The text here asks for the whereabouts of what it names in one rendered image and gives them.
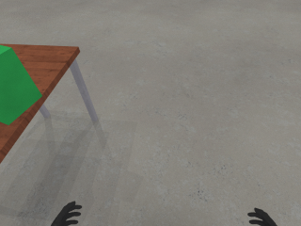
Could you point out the carton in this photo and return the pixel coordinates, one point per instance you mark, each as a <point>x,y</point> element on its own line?
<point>17,89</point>

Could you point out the table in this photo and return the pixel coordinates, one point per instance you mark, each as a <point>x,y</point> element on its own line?
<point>45,64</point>

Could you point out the right robot hand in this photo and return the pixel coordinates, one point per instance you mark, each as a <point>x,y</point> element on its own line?
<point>266,220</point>

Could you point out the left robot hand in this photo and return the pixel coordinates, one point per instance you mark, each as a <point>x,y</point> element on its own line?
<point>61,219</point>

